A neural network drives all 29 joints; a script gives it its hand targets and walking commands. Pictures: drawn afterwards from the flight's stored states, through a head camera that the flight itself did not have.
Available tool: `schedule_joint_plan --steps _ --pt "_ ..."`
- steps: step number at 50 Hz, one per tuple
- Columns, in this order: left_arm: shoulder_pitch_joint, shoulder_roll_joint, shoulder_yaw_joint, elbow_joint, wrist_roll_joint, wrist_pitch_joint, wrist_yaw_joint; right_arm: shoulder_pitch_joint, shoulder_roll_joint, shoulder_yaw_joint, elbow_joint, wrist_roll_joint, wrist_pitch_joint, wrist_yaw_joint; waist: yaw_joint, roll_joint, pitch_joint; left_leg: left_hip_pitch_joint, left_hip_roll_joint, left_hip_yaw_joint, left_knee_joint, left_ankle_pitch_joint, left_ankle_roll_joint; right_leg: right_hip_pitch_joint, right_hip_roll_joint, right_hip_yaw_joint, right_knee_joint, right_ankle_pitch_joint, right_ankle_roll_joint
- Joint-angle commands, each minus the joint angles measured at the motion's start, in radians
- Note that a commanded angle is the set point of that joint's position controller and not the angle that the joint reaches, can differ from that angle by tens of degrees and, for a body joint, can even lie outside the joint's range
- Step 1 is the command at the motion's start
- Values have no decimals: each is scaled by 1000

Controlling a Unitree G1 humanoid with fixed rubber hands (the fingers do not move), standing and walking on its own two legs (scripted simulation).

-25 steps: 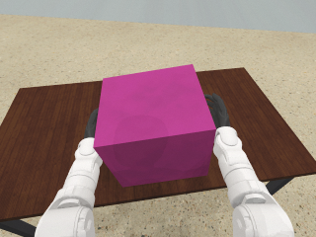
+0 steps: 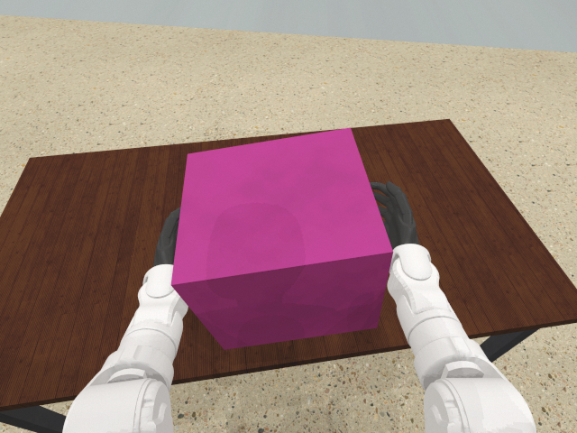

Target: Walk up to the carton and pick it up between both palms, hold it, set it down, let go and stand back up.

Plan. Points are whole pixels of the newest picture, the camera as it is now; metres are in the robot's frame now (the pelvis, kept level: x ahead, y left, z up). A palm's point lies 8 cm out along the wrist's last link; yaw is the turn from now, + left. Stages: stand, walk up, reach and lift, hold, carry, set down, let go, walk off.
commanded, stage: set down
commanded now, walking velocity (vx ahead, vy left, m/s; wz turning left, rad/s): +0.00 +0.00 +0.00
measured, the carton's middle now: (284, 243) +0.40 +0.02 +0.02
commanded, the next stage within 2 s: none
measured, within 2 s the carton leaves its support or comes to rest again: rests again in 1.42 s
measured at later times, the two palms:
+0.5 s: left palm (177, 268) +0.37 +0.19 +0.00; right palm (395, 242) +0.39 -0.16 +0.03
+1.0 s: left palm (184, 273) +0.41 +0.20 -0.07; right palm (377, 259) +0.41 -0.15 -0.05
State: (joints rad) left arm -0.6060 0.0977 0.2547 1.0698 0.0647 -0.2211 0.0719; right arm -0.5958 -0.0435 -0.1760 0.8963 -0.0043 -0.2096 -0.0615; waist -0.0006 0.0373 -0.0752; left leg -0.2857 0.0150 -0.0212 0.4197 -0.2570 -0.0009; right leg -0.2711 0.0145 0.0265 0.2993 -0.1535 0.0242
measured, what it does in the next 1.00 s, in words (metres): stands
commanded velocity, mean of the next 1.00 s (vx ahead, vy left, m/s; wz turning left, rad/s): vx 0.00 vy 0.00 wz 0.00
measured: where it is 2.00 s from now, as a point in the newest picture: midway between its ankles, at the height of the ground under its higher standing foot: outside the picture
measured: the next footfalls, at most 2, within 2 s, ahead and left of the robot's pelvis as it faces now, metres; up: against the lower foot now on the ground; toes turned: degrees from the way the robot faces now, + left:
none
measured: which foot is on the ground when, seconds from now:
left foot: down 0.00-1.00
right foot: down 0.00-1.00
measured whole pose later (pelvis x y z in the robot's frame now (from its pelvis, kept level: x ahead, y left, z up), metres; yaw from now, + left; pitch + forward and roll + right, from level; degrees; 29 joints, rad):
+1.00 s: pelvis +0.03 +0.00 -0.01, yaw +0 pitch +26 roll -2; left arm -0.74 0.14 0.32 1.36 0.06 -0.61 0.07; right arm -0.66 -0.03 -0.29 1.08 -0.17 -0.53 -0.07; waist 0.00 0.02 -0.09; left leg -0.63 0.01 -0.02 0.43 -0.25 0.00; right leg -0.68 0.01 0.03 0.44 -0.15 0.05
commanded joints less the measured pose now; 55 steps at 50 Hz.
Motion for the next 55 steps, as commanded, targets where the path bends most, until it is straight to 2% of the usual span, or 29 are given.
schedule_joint_plan --steps 1,2,4,7,10,11,12,14,19,20,24,26,28,30,31,32,35,36,39,42,44,45,46,49,50,51,52,53,55 --pt "-880 -558 -280 -221 15 -179 -154 -648 668 275 -59 -172 -85 187 76 -11 -591 -34 -18 61 -23 551 -84 321 -31 -55 102 433 2" --pt "-868 -533 -241 -155 25 -171 -159 -648 663 257 -48 -195 -79 191 93 -35 -570 -51 -16 70 -37 494 -71 320 -36 -48 97 413 10" --pt "-870 -542 -247 -163 26 -163 -166 -631 627 194 -39 -205 -73 193 59 -9 -528 -26 -4 63 -46 484 -78 280 -30 -68 89 339 1" --pt "-886 -533 -207 -113 54 -180 -164 -665 639 170 9 -231 -98 204 83 6 -539 -34 -3 76 -42 481 -85 251 -36 -68 90 300 -4" --pt "-927 -538 -234 -120 36 -210 -164 -670 663 164 -6 -252 -119 204 59 -6 -617 -53 -8 71 -22 501 -87 266 -36 -72 110 377 -2" --pt "-904 -520 -196 -77 56 -217 -159 -691 688 178 -1 -258 -121 208 103 0 -626 -96 -13 80 -36 464 -76 289 -42 -60 107 363 4" --pt "-956 -560 -245 -120 33 -224 -152 -709 684 165 -21 -256 -138 206 57 14 -654 -70 -2 65 -26 511 -93 252 -30 -76 115 377 -1" --pt "-907 -517 -203 -48 41 -239 -160 -705 673 160 6 -276 -150 201 86 -42 -612 -104 -6 74 -24 506 -79 286 -41 -63 124 422 8" --pt "-950 -508 -204 -62 45 -288 -161 -671 705 166 61 -295 -172 197 80 -23 -672 -169 -20 90 5 489 -72 302 -54 -62 169 507 17" --pt "-927 -490 -173 -1 53 -281 -165 -681 711 176 49 -299 -173 196 95 -69 -649 -197 -13 91 3 467 -61 314 -48 -54 177 530 24" --pt "-921 -521 -206 1 31 -318 -167 -674 706 181 57 -311 -202 190 74 -32 -735 -192 -17 89 28 521 -70 301 -53 -61 201 615 27" --pt "-900 -486 -173 48 44 -330 -173 -677 710 168 68 -334 -205 186 90 -78 -716 -266 -26 105 23 461 -59 334 -56 -58 212 624 33" --pt "-898 -455 -150 62 57 -331 -185 -638 717 158 129 -345 -203 179 72 -99 -690 -280 -25 101 22 455 -47 365 -73 -39 226 694 49" --pt "-897 -460 -133 69 65 -348 -187 -638 735 164 134 -336 -211 183 91 -60 -754 -325 -32 115 22 430 -43 382 -73 -38 239 684 39" --pt "-891 -478 -158 77 58 -349 -184 -658 698 128 132 -358 -224 183 59 -34 -746 -294 -20 92 25 481 -65 336 -64 -56 244 682 32" --pt "-904 -483 -174 55 40 -359 -179 -645 712 139 130 -369 -240 176 54 -68 -775 -283 -20 91 56 535 -64 342 -56 -64 261 748 36" --pt "-871 -470 -144 81 64 -392 -171 -633 767 215 134 -360 -265 167 104 -92 -845 -441 -46 128 46 504 -39 443 -82 -31 304 904 53" --pt "-880 -458 -147 82 66 -399 -176 -616 744 178 124 -397 -287 166 80 -98 -874 -515 -45 123 28 469 -32 455 -95 -34 323 927 56" --pt "-833 -485 -165 83 51 -427 -164 -622 769 252 95 -365 -320 158 111 -106 -946 -576 -46 131 45 509 -28 501 -98 -23 371 1060 64" --pt "-802 -479 -177 75 46 -443 -160 -579 753 231 61 -407 -351 147 90 -143 -978 -776 -47 129 -17 391 -1 598 -132 -15 418 1184 66" --pt "-769 -507 -183 102 47 -461 -151 -575 741 237 103 -407 -377 150 90 -100 -1034 -626 -33 119 31 562 -18 470 -105 -43 405 1134 76" --pt "-792 -487 -183 94 53 -469 -145 -567 706 191 165 -429 -379 156 62 -77 -1037 -583 -24 117 41 608 -32 404 -87 -60 385 1000 51" --pt "-792 -487 -191 99 57 -475 -140 -583 677 190 173 -418 -382 169 91 -40 -1027 -557 -23 132 67 618 -48 373 -78 -66 371 929 41" --pt "-722 -548 -228 152 54 -480 -125 -571 634 140 252 -419 -424 177 82 34 -1003 -151 30 75 188 924 -95 -69 -14 -138 291 631 13" --pt "-712 -573 -256 138 53 -480 -113 -560 601 91 298 -417 -442 186 69 75 -994 2 71 53 240 1113 -130 -255 13 -170 213 522 -32" --pt "-656 -600 -269 160 38 -473 -109 -545 619 100 302 -408 -458 189 102 99 -1000 149 101 26 274 1268 -132 -442 16 -167 127 457 -83" --pt "-642 -588 -249 184 46 -467 -103 -535 597 63 330 -418 -469 195 120 96 -971 168 105 27 289 1286 -126 -513 22 -157 49 405 -149" --pt "-628 -550 -243 206 54 -464 -101 -534 553 58 337 -403 -480 198 132 88 -976 50 89 54 294 1257 -137 -402 28 -135 37 500 -178" --pt "-620 -525 -154 293 108 -479 -123 -549 613 96 282 -448 -474 184 125 -80 -816 -623 -6 124 170 652 -68 173 -58 -52 265 888 -76"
